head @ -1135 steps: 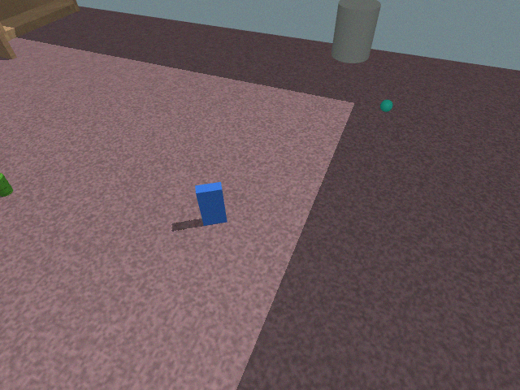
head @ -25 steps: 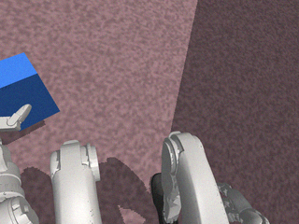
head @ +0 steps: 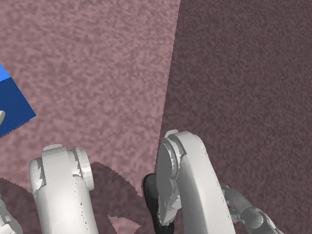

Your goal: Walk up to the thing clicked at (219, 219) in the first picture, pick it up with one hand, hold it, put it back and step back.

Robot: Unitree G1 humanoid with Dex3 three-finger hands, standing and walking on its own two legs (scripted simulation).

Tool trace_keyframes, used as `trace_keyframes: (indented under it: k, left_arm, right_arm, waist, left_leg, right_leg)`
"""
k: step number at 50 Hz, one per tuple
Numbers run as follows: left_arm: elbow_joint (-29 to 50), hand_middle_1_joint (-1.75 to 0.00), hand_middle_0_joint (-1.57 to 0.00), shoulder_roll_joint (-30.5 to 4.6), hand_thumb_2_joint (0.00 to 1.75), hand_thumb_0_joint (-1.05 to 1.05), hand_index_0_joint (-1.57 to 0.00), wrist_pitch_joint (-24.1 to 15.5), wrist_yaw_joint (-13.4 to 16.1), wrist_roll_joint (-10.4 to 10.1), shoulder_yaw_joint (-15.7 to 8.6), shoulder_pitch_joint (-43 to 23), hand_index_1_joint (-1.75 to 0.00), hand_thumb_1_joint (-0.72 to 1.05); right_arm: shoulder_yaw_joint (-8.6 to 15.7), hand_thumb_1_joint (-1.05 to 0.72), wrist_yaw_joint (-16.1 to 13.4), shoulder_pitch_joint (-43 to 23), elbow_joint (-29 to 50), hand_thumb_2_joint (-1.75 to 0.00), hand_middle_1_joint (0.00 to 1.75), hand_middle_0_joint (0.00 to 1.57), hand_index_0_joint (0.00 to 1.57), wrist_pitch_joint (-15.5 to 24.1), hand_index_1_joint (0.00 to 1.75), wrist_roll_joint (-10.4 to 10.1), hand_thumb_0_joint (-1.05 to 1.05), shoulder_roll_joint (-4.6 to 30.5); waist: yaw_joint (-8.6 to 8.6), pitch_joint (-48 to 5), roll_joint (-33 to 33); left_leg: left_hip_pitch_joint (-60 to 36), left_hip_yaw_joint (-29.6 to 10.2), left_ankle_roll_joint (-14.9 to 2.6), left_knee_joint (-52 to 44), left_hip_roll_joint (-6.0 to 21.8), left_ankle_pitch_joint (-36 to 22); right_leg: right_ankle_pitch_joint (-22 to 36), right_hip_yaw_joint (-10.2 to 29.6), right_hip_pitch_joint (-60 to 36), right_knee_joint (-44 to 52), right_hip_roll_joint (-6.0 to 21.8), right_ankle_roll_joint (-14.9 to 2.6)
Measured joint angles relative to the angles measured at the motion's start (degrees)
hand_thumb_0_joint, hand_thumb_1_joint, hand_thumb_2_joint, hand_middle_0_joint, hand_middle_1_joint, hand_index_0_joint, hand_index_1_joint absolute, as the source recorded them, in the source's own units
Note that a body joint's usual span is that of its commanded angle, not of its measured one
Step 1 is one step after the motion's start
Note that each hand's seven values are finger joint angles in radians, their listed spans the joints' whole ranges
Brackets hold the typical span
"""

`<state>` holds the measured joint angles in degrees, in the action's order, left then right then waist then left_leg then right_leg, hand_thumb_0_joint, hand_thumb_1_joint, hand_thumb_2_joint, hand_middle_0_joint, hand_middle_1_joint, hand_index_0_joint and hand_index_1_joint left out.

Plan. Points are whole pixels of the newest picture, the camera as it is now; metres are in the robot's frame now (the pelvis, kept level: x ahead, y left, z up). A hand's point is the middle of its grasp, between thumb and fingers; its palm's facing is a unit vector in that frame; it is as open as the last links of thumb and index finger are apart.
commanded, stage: lower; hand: left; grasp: from the side
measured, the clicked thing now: out of the picture +0.42 +0.32 -0.14
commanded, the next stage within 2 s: loosen in 0.88 s
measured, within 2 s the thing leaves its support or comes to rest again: rests again in 0.60 s
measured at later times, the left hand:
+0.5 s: hand out of the picture +0.40 +0.34 -0.15, palm faces +0.51 -0.86 -0.03, open 9.4 cm
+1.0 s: hand out of the picture +0.40 +0.34 -0.16, palm faces +0.51 -0.86 -0.01, open 9.3 cm
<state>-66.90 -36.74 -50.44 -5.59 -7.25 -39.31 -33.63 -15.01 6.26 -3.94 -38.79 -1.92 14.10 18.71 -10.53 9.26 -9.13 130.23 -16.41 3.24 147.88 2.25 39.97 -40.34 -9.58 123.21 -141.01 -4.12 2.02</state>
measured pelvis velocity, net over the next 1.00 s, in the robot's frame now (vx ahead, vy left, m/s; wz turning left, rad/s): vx -0.01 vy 0.01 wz -0.05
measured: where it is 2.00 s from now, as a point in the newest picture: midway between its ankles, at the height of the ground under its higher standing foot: (121, 227)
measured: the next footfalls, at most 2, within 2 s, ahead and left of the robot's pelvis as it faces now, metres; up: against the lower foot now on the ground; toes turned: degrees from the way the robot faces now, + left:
none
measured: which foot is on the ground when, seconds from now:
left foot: down 0.00-1.00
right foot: down 0.00-1.00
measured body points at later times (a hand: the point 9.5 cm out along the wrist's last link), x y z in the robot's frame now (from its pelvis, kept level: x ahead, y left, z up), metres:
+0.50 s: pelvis -0.01 +0.00 -0.01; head +0.22 +0.15 +0.35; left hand +0.37 +0.39 -0.14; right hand +0.16 -0.26 -0.07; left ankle +0.08 +0.14 -0.26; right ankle +0.11 -0.12 -0.26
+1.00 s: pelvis -0.01 +0.01 -0.01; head +0.21 +0.17 +0.34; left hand +0.36 +0.39 -0.15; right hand +0.17 -0.25 -0.06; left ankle +0.08 +0.14 -0.26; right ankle +0.11 -0.12 -0.26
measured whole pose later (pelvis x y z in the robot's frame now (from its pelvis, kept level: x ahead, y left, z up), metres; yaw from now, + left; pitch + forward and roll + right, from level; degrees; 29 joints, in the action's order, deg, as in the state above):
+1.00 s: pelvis -0.01 +0.01 -0.01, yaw -3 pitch +15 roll -14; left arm -74.5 -43.1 -57.2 -3.0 -8.2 -37.8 -32.8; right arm -22.4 7.4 -8.5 -35.1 -0.9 17.8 20.5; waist -11.0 13.8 -13.3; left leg 128.4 -20.3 2.6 151.5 2.2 40.2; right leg -38.8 -12.2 120.2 -141.3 -5.8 3.6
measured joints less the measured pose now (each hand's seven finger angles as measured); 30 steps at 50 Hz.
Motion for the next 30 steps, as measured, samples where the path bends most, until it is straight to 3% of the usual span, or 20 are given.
trace_keyframes:
  k: [7, 30]
  left_arm:
    - [-1.6, -1.12, -0.8, -1.4, 1.03, 0.0, -0.83, -0.9, 1.6, -0.1, -0.5, 0.4, -1.12, -0.38]
    - [-5.2, -1.12, -0.81, -5.1, 1.03, 0.0, -0.83, -4.2, 2.3, 0.2, -0.2, 1.0, -1.11, -0.38]
  right_arm:
    - [-1.5, -0.93, 0.3, -1.1, 0.8, -0.91, 0.3, 0.2, 0.2, -0.1, 0.3, 1.1, 0.0, 0.7]
    - [-5.8, -0.91, 1.0, -3.1, 3.1, -0.9, 0.3, 0.2, 0.2, 0.7, 0.3, 2.9, 0.0, 1.5]
  waist:
    - [-0.35, 1.1, -0.6]
    - [-0.93, 3.9, -3.1]
  left_leg:
    - [-0.3, -1.1, -0.06, 0.9, -0.1, 0.0]
    - [-1.4, -3.2, -0.28, 2.7, -0.1, -0.1]
  right_leg:
    - [0.4, -0.8, -0.6, 0.0, -0.3, 0.33]
    - [1.4, -2.2, -2.3, -0.2, -1.2, 1.03]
